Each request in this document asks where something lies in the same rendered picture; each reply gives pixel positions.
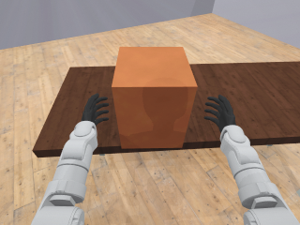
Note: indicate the right robot upper arm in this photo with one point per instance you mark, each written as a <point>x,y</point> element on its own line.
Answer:
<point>269,216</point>

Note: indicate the robot left forearm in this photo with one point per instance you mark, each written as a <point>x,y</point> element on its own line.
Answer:
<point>68,184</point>

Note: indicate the robot right forearm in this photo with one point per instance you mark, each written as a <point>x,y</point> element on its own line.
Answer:
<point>255,188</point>

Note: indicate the right robot hand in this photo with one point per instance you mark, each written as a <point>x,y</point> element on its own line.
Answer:
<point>225,116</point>

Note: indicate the carton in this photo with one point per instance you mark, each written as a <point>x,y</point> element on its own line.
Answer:
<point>153,90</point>

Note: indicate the left robot upper arm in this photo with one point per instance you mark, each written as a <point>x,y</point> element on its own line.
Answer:
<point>60,215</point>

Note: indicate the left robot hand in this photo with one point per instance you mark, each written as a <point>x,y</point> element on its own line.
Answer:
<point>90,110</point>

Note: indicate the table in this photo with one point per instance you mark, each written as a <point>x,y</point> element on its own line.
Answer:
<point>265,100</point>

